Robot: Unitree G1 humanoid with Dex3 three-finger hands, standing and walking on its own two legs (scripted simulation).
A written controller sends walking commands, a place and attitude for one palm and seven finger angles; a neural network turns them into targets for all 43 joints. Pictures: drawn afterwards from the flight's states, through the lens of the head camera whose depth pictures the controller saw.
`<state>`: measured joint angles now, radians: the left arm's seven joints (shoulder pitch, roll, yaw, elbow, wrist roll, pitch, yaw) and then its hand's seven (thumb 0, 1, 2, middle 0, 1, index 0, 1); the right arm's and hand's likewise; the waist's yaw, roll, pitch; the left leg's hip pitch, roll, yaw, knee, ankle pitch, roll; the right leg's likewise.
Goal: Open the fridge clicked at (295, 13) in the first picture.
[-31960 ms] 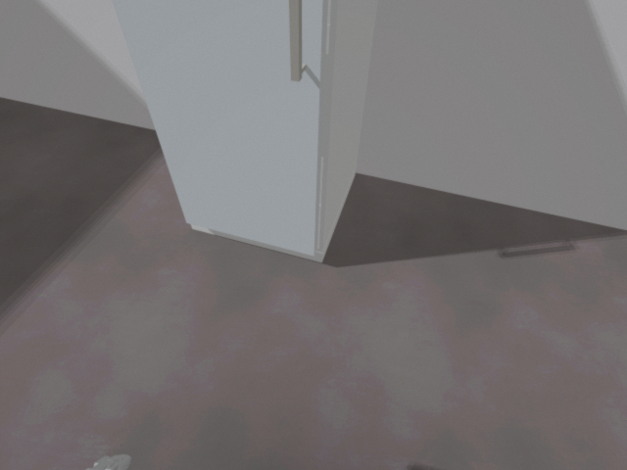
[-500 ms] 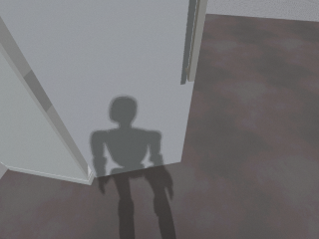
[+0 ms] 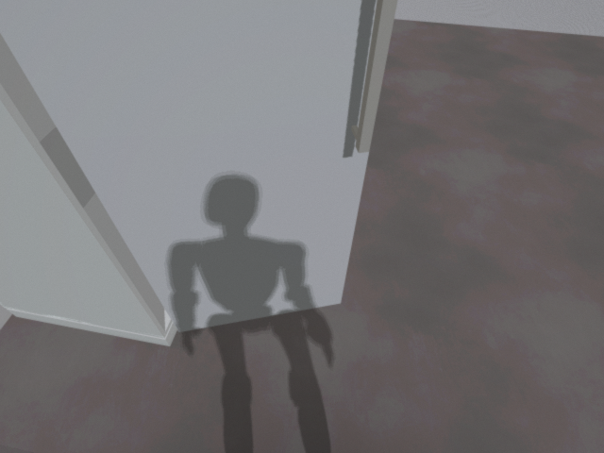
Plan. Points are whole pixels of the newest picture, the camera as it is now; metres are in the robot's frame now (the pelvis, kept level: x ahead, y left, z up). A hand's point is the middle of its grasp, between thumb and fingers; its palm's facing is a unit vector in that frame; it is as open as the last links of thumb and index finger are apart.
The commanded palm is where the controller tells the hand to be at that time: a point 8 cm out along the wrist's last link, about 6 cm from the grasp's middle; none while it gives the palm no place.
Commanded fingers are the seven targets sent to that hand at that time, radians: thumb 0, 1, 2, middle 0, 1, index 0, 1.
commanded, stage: look to check the result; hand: right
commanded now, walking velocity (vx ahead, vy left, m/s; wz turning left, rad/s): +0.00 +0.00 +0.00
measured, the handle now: (371, 60) +0.65 -0.06 +0.20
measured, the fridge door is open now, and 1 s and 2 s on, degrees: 68 68 68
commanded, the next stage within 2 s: stand and wait in 0.16 s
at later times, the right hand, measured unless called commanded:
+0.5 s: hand out of the picture +0.06 -0.21 -0.17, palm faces -0.02 +0.96 -0.27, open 7.4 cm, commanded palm none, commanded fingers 0.00 -0.90 -0.90 0.20 0.30 0.20 0.30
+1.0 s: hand out of the picture +0.10 -0.23 -0.16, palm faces -0.04 +0.95 -0.31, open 7.4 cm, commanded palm none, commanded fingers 0.00 -0.90 -0.90 0.20 0.30 0.20 0.30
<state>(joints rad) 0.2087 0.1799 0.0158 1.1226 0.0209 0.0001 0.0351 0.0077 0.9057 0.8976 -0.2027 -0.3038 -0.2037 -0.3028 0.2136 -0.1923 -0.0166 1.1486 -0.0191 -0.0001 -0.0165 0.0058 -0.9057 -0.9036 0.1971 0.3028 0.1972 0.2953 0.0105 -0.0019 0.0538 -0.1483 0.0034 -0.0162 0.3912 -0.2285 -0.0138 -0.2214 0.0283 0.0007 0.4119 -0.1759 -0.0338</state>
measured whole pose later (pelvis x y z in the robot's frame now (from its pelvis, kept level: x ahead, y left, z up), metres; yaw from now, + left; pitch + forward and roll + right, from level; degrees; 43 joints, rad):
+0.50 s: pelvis +0.01 +0.01 +0.00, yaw +0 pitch -1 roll +0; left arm 0.14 0.26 0.02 1.13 0.02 0.00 0.02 0.01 0.90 0.90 -0.20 -0.30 -0.20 -0.30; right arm 0.14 -0.27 -0.02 1.14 -0.02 -0.01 0.00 0.01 -0.90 -0.90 0.20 0.30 0.20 0.30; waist 0.01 0.00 0.06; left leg -0.11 -0.01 -0.02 0.34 -0.21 0.00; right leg -0.19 0.02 0.00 0.37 -0.16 -0.02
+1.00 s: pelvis +0.02 +0.01 +0.01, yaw +1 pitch -1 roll +0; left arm 0.09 0.32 0.01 1.12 0.02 -0.01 0.02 0.01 0.90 0.90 -0.20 -0.30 -0.21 -0.30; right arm 0.10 -0.32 -0.02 1.13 -0.02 -0.01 0.00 0.01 -0.90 -0.90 0.20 0.30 0.20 0.30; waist 0.01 0.00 0.05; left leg -0.08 -0.01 -0.02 0.30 -0.21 0.00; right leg -0.15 0.01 0.00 0.33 -0.16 -0.02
